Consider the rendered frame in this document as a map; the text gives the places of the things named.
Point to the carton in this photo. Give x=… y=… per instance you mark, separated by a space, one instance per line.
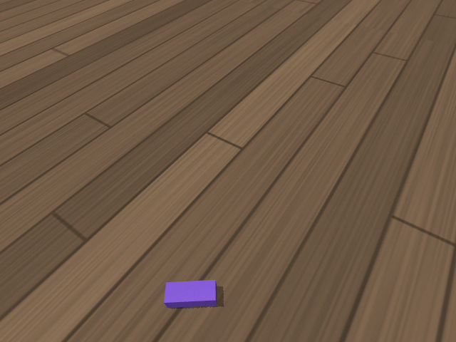
x=190 y=293

